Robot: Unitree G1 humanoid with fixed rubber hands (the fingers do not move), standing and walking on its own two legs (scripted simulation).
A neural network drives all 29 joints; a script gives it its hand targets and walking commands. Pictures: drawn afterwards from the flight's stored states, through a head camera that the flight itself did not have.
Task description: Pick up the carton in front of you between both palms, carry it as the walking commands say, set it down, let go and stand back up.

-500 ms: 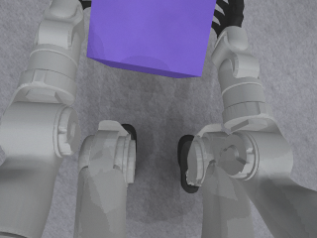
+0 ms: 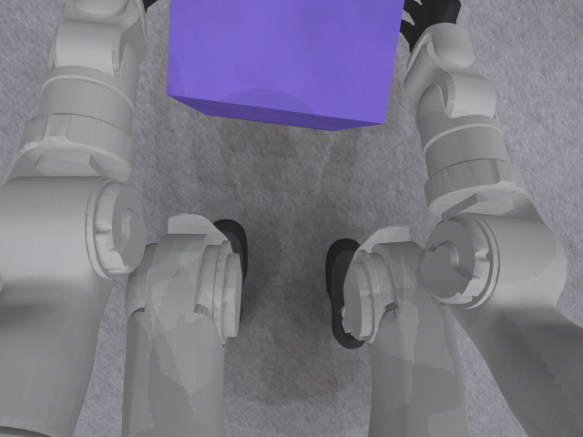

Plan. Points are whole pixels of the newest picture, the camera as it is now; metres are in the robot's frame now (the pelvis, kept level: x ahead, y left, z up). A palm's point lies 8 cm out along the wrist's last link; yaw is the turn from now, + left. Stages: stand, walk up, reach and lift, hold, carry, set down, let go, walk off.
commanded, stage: set down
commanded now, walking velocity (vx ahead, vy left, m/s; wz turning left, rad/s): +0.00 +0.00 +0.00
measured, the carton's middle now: (282, 36) +0.53 +0.07 -0.24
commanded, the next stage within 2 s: let go in 1.62 s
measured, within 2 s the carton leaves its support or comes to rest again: neither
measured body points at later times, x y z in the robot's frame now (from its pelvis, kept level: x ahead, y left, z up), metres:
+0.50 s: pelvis +0.00 +0.00 +0.00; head +0.37 +0.06 +0.24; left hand +0.53 +0.27 -0.20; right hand +0.54 -0.11 -0.19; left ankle +0.12 +0.12 -0.33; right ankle +0.11 -0.11 -0.33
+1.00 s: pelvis +0.00 +0.00 +0.08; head +0.34 +0.06 +0.38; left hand +0.55 +0.28 -0.04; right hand +0.55 -0.10 -0.04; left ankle +0.12 +0.11 -0.33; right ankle +0.11 -0.11 -0.33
